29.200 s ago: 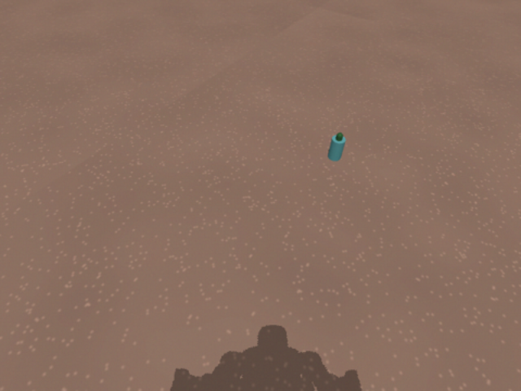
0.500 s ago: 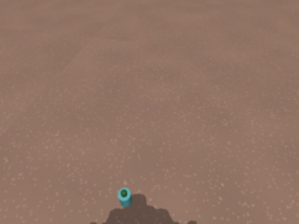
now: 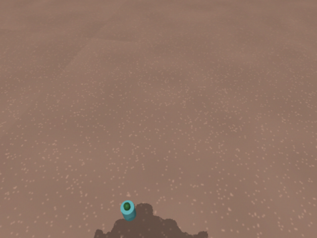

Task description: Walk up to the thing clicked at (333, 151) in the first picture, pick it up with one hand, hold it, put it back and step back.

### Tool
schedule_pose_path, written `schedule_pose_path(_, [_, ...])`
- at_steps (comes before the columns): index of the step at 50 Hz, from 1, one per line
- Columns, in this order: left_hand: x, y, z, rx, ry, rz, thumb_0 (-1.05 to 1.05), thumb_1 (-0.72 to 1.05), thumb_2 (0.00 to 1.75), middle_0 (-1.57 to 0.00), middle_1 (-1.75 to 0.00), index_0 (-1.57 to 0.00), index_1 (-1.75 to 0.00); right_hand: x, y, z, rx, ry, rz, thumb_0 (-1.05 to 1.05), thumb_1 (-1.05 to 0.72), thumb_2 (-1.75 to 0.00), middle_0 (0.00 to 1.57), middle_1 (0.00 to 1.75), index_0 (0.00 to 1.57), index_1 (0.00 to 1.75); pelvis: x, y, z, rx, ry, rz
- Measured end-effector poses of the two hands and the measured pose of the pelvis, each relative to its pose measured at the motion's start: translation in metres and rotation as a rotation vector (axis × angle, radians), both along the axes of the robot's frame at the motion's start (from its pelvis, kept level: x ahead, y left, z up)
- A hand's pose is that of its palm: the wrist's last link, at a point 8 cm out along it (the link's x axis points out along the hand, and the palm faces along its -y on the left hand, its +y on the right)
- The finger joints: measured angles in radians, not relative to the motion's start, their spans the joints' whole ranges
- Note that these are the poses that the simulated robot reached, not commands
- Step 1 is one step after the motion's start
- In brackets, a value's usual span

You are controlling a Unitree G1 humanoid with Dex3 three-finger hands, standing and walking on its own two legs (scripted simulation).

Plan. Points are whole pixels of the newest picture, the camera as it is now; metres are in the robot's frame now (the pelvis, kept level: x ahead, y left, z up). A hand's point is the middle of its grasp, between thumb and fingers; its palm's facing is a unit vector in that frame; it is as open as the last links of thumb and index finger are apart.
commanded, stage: stand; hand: left
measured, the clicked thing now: (128, 209) +0.40 +0.18 -0.70
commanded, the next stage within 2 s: step back in 0.78 s
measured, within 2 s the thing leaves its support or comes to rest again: neither
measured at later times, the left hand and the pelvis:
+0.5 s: hand out of the picture +0.07 +0.25 -0.16, palm faces -0.01 -0.94 -0.35, open 7.4 cm; pelvis +0.00 +0.00 +0.00, yaw +0 degrees
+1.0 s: hand out of the picture +0.09 +0.28 -0.16, palm faces -0.01 -0.93 -0.38, open 7.4 cm; pelvis -0.03 +0.02 -0.01, yaw +0 degrees
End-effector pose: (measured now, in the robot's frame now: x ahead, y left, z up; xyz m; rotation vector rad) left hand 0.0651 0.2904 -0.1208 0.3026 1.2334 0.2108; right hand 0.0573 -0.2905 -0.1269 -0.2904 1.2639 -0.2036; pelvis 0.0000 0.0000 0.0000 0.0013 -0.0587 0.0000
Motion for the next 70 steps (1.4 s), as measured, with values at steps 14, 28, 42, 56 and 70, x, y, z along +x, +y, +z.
schedule_pose_path(14, [0.007, 0.000, 0.003, 0.007, -0.006, -0.004, 0.00, 0.90, 0.90, -0.21, -0.30, -0.20, -0.30, 0.006, -0.004, 0.001, 0.001, -0.010, -0.003, 0.00, -0.91, -0.90, 0.20, 0.30, 0.20, 0.30, 0.004, -0.002, 0.001, 0.001, 0.002, -0.005])
schedule_pose_path(28, [0.002, -0.001, 0.002, 0.007, 0.006, -0.005, 0.00, 0.90, 0.90, -0.21, -0.30, -0.20, -0.30, 0.001, -0.007, 0.001, 0.001, 0.003, -0.005, 0.00, -0.91, -0.90, 0.20, 0.30, 0.20, 0.30, 0.003, -0.005, 0.001, 0.000, 0.006, -0.005])
schedule_pose_path(42, [0.006, 0.002, 0.001, 0.005, -0.004, 0.014, 0.00, 0.90, 0.90, -0.21, -0.30, -0.20, -0.30, 0.004, -0.013, 0.000, -0.003, 0.000, -0.016, 0.01, -0.91, -0.90, 0.20, 0.30, 0.20, 0.30, 0.001, -0.006, -0.002, -0.004, 0.017, -0.004])
schedule_pose_path(56, [0.032, 0.060, -0.023, 0.030, -0.129, -0.041, 0.00, 0.90, 0.90, -0.21, -0.30, -0.20, -0.30, -0.042, 0.004, 0.004, -0.128, 0.025, 0.005, 0.00, -0.91, -0.90, 0.20, 0.30, 0.20, 0.30, -0.048, 0.041, -0.028, -0.007, 0.028, 0.007])
schedule_pose_path(70, [-0.046, 0.067, -0.023, 0.027, -0.018, -0.087, 0.00, 0.91, 0.90, -0.20, -0.30, -0.20, -0.30, -0.087, 0.037, 0.007, -0.096, -0.071, -0.016, 0.01, -0.90, -0.90, 0.21, 0.30, 0.21, 0.30, -0.102, 0.055, -0.021, -0.019, 0.025, -0.057])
